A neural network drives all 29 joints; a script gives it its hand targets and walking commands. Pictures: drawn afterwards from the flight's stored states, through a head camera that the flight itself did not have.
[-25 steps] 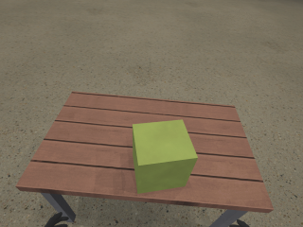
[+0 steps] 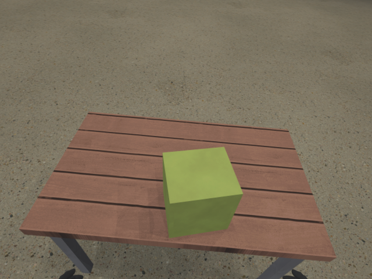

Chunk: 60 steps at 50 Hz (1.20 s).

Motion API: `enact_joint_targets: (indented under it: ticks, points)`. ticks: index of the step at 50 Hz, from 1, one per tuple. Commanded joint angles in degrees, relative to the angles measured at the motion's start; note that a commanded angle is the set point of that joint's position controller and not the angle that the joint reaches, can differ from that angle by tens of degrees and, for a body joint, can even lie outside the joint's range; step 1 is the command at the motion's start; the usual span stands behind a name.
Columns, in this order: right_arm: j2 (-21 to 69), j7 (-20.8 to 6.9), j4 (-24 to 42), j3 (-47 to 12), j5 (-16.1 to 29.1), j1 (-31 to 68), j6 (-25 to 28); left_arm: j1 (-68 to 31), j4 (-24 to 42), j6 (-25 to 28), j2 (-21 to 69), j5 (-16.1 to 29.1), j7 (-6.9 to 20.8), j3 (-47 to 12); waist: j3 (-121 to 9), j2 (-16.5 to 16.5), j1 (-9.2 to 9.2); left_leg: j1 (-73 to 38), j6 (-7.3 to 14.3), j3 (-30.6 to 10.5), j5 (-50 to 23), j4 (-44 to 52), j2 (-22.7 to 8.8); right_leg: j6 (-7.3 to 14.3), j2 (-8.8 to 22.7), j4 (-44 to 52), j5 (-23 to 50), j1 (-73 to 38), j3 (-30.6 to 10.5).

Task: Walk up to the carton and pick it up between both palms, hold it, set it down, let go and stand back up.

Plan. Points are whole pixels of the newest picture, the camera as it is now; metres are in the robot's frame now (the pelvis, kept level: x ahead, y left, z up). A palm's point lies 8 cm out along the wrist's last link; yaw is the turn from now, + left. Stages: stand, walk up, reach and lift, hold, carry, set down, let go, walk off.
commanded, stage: stand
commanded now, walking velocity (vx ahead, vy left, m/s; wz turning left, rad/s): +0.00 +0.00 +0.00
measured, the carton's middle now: (196, 192) +0.41 -0.02 -0.12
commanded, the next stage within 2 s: none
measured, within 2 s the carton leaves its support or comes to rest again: neither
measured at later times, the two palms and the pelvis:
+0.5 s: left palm out of the picture +0.10 +0.27 -0.11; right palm out of the picture +0.13 -0.27 -0.09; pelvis +0.00 +0.00 +0.00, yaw +0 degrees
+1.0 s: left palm out of the picture +0.09 +0.27 -0.11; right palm out of the picture +0.13 -0.27 -0.10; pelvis +0.00 +0.00 +0.00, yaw +0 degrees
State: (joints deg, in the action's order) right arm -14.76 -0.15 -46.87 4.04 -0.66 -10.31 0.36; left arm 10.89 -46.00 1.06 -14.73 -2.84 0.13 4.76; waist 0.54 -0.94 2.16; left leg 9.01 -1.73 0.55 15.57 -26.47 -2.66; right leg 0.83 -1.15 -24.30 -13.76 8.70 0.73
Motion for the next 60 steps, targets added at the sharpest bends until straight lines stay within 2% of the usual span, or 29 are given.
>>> enact_joint_targets:
  ticks: [1, 4, 5, 6, 10, 13, 15, 16, 17, 18, 20, 21, 25, 28, 32, 33, 34, 35, 39, 40, 43, 45, 47, 48, 51, 52, 54, 58, 60]
  points:
    - [-14.1, 0.8, 3.6, 2.1, -1.5, 2.9, 1.4, -1.8, -0.8, 2.6, -15.0, 1.6, -0.5, 1.0, 0.5, 5.6, -1.42, 0.3, 4.3, -4.7, -13.7, 4.4, -4.2, 1.4, 7.2, 4.8, 12.6, -1.9, -6.0]
    - [-12.9, 0.9, 3.6, 2.2, -1.3, 1.3, 0.9, -2.3, -0.8, 1.8, -15.8, 1.2, -0.9, 1.6, 3.6, 2.8, -1.89, 0.9, 4.2, -5.2, -18.2, 4.1, -4.3, 0.9, 6.9, 3.5, 16.3, -1.2, -4.9]
    - [-13.7, 1.0, 3.1, 1.9, -1.3, 2.1, 1.0, -1.3, -1.3, 2.1, -16.2, 1.4, -0.7, 1.7, 1.2, 3.2, -0.84, -1.2, 3.6, -4.1, -14.1, 4.9, -3.7, 1.1, 6.8, 5.1, 13.5, -1.5, -6.0]
    - [-12.9, 1.0, 3.2, 2.2, -1.1, 0.8, 1.2, -2.4, -1.0, 1.8, -14.9, 0.8, -0.7, 1.4, 0.6, 6.1, -2.98, -0.9, 3.6, -4.1, -15.8, 4.9, -4.4, 2.0, 8.0, 4.6, 15.8, -2.4, -6.2]
    - [-14.5, 0.7, 3.1, 2.2, -1.4, 4.1, 1.3, -4.7, -0.9, 1.4, -12.4, 2.0, -0.4, 0.6, 4.3, 8.4, -1.11, 1.8, 3.6, -4.9, -12.6, 5.8, -4.2, 1.4, 7.3, 6.0, 9.5, -0.4, -6.4]
    - [-12.2, 1.3, 2.6, 2.1, -1.5, 4.0, 1.1, -5.2, -1.0, 1.8, -15.3, 0.8, -0.8, 1.3, 6.2, 2.4, -1.86, 1.4, 3.8, -4.7, -10.2, 5.6, -4.6, 1.2, 7.1, 7.0, 6.3, 2.7, -6.4]
    - [-15.1, 1.4, 2.8, 2.5, -1.1, 1.6, 1.1, -2.7, -1.4, 1.7, -13.0, 1.6, 0.1, 0.5, 5.7, 8.0, -2.55, 2.4, 3.5, -4.5, -8.5, 6.5, -3.2, 1.7, 7.2, 6.5, 8.2, 1.8, -7.1]
    - [-13.4, 1.1, 2.8, 2.2, -1.2, 1.4, 1.4, -5.1, -1.3, 1.5, -13.2, 1.2, 0.0, 0.6, 5.1, 6.1, -3.21, 1.4, 3.6, -4.8, -6.9, 6.5, -4.1, 2.1, 7.5, 6.3, 8.9, 1.6, -6.6]
    - [-13.9, 1.3, 2.5, 2.3, -1.7, 3.5, 1.3, -3.1, -1.3, 2.2, -12.7, 2.0, 0.1, 0.6, 3.9, 5.4, -0.83, 3.4, 4.6, -6.1, -10.4, 7.3, -4.9, 1.6, 7.3, 6.1, 9.9, -1.5, -5.9]
    - [-13.2, 0.8, 3.2, 1.9, -0.7, 1.5, 1.2, -4.3, -1.6, 2.1, -13.5, 1.6, 0.1, 0.3, 4.8, 5.0, -3.01, 0.7, 4.2, -5.3, -11.1, 6.9, -4.8, 1.9, 7.5, 5.5, 9.4, 1.6, -6.7]
    - [-13.6, 0.9, 3.1, 2.1, -1.0, 3.0, 1.2, -2.9, -2.0, 2.0, -13.2, 1.9, 0.0, 0.3, 3.3, 8.2, -2.11, -1.4, 3.6, -5.3, -13.4, 6.3, -4.6, 1.7, 7.5, 6.2, 11.3, 1.4, -7.1]
    - [-13.0, 1.1, 2.8, 2.1, -1.1, 3.3, 1.8, -2.8, -2.8, 1.8, -14.7, 1.5, -0.6, 1.1, 3.5, 3.3, -2.51, 0.3, 4.2, -6.9, -13.5, 6.4, -4.9, 1.7, 6.9, 5.7, 9.7, -0.2, -5.4]
    - [-12.9, 1.1, 3.9, 2.5, -1.5, 4.8, 1.3, -4.6, -2.7, 1.5, -14.2, 1.6, -0.3, 0.7, 1.8, 8.8, -2.43, -1.4, 3.4, -4.2, -11.8, 5.0, -3.7, 2.6, 8.6, 5.6, 9.4, 1.1, -7.6]
    - [-13.9, 1.1, 2.7, 2.3, -1.6, 2.6, 1.2, -4.6, -2.7, 1.6, -16.3, 1.6, -0.3, 1.6, 4.5, 5.5, -2.09, 2.1, 3.1, -4.0, -9.1, 6.6, -3.9, 1.7, 7.2, 6.2, 9.7, -0.4, -6.8]
    - [-14.8, 1.2, 2.7, 2.5, -1.4, 3.4, 1.3, -2.8, -2.8, 1.8, -14.0, 2.0, 0.2, 0.7, 3.7, 8.0, -1.18, 2.3, 4.1, -5.4, -9.9, 6.9, -4.6, 1.6, 7.6, 5.9, 12.0, -1.9, -5.3]
    - [-12.9, 0.9, 3.0, 2.1, -1.2, 4.4, 1.5, -2.6, -2.4, 1.9, -15.1, 1.5, -0.4, 1.4, 3.0, 2.2, -1.38, 1.7, 4.5, -5.9, -11.1, 7.3, -4.8, 1.9, 7.5, 4.8, 13.6, -2.4, -5.5]
    - [-14.3, 1.0, 2.9, 2.6, -1.0, 1.6, 1.4, -3.4, -3.2, 1.6, -15.3, 1.7, -0.3, 1.3, 0.5, 2.6, -1.68, -0.2, 3.7, -5.1, -13.4, 6.9, -4.4, 1.8, 7.3, 4.7, 11.8, -2.7, -5.4]
    - [-14.0, 1.0, 3.3, 2.3, -1.1, 4.4, 1.6, -5.3, -2.2, 1.4, -12.3, 1.7, -0.4, 0.3, 4.4, 9.3, -2.26, 1.3, 3.9, -3.9, -13.1, 5.7, -4.0, 2.0, 7.7, 5.8, 13.4, -0.2, -6.8]
    - [-13.6, 1.1, 3.0, 2.5, -1.2, 2.5, 1.6, -4.3, -2.7, 1.5, -14.2, 1.3, -0.5, 1.0, 3.1, 2.5, -2.79, -0.8, 4.1, -5.1, -11.0, 6.9, -4.6, 2.0, 7.3, 5.6, 9.6, 0.6, -6.1]
    - [-13.2, 1.1, 3.0, 2.1, -1.3, 3.3, 1.7, -6.3, -2.3, 0.9, -14.1, 1.5, -0.2, 0.9, 4.2, 8.4, -2.6, 0.6, 3.3, -3.9, -10.6, 5.7, -4.0, 2.2, 7.5, 5.8, 10.2, 1.2, -6.6]
    - [-14.3, 1.1, 2.2, 2.7, -0.8, 3.4, 1.5, -2.7, -4.1, 1.6, -15.0, 1.8, -0.5, 1.0, 4.7, 3.8, -2.03, 1.5, 4.7, -6.3, -9.1, 7.7, -5.0, 1.6, 7.0, 6.6, 11.1, -0.5, -5.4]
    - [-15.0, 1.4, 2.3, 2.1, -1.2, 3.1, 1.8, -6.2, -2.4, 1.4, -13.0, 1.6, 0.1, 0.6, 3.2, 7.9, -2.12, -0.8, 3.9, -5.5, -11.6, 7.1, -4.5, 2.2, 7.5, 5.0, 9.7, 1.5, -5.9]
    - [-15.0, 1.7, 2.4, 2.5, -1.6, 4.0, 2.0, -6.0, -3.0, 1.6, -12.4, 1.9, -0.3, 0.6, 4.6, 3.9, -2.18, 1.1, 4.5, -5.4, -11.8, 6.6, -4.6, 1.9, 7.3, 6.2, 10.7, 1.3, -6.6]
    - [-15.9, 1.1, 1.7, 2.9, -1.2, 3.6, 1.5, -5.2, -2.5, 1.9, -12.9, 1.8, 0.1, 0.6, 3.3, 7.1, -2.54, -0.1, 3.6, -4.6, -10.2, 6.7, -4.2, 1.9, 7.2, 5.9, 10.2, 0.4, -6.3]
    - [-12.5, 0.9, 1.6, 1.6, -1.0, 3.9, 1.5, -6.5, -2.8, 1.4, -14.1, 1.7, -0.1, 0.9, 3.8, 4.7, -3.38, -0.3, 4.0, -4.7, -11.3, 7.6, -5.2, 1.7, 7.7, 6.0, 11.5, 0.8, -6.0]
    - [-14.6, 0.8, 2.3, 2.0, -1.1, 4.4, 1.8, -4.8, -3.3, 1.0, -14.4, 2.7, 0.0, 0.6, 4.8, 9.2, -1.92, 0.4, 4.1, -4.8, -10.3, 7.4, -4.6, 1.6, 7.6, 6.3, 11.2, 0.8, -7.4]
    - [-12.8, 1.4, 2.3, 1.8, -1.2, 4.5, 1.6, -5.3, -3.9, 0.8, -13.4, 2.0, -0.2, 1.0, 4.6, 4.3, -1.9, 0.6, 3.7, -5.8, -10.7, 8.0, -5.0, 1.6, 7.2, 6.5, 8.3, 1.0, -5.7]
    - [-13.8, 0.8, 2.5, 1.9, -0.6, 3.4, 1.2, -3.8, -2.9, 1.7, -13.4, 2.4, 0.2, 0.6, 1.0, 5.5, -2.24, -2.3, 3.1, -4.4, -10.9, 6.0, -4.2, 1.8, 6.6, 6.6, 10.6, -0.1, -5.9]
    - [-13.7, 1.1, 2.4, 2.0, -1.0, 4.1, 1.0, -5.2, -4.2, 1.8, -14.4, 1.7, 0.2, 0.9, 5.8, 1.8, -2.06, -0.2, 2.7, -4.2, -14.6, 6.5, -4.3, 1.8, 7.7, 6.4, 11.1, 2.6, -5.8]
